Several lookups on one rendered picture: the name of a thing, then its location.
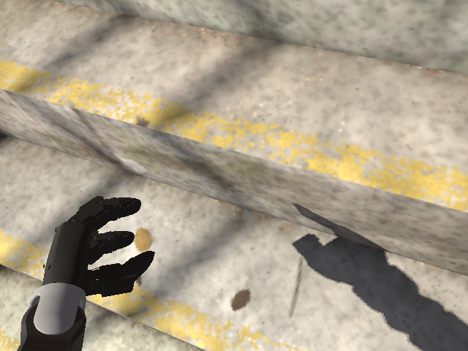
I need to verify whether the left robot hand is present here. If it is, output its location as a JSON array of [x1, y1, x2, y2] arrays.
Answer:
[[42, 196, 155, 297]]

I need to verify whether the left robot forearm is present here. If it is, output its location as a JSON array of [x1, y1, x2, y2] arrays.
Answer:
[[17, 282, 86, 351]]

